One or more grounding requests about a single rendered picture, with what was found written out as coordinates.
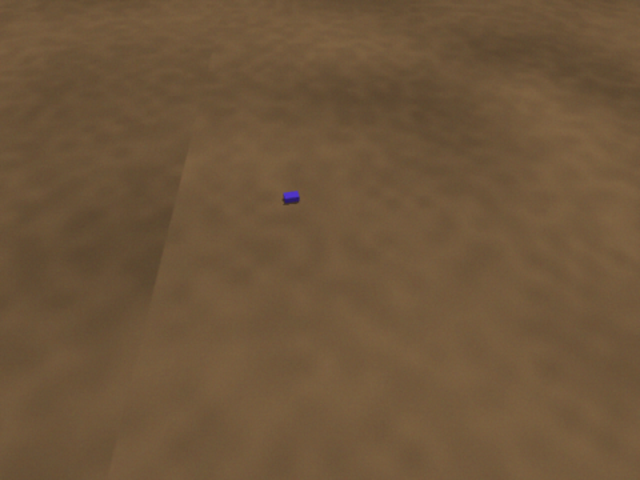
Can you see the small box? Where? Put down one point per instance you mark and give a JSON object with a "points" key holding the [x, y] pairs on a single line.
{"points": [[291, 196]]}

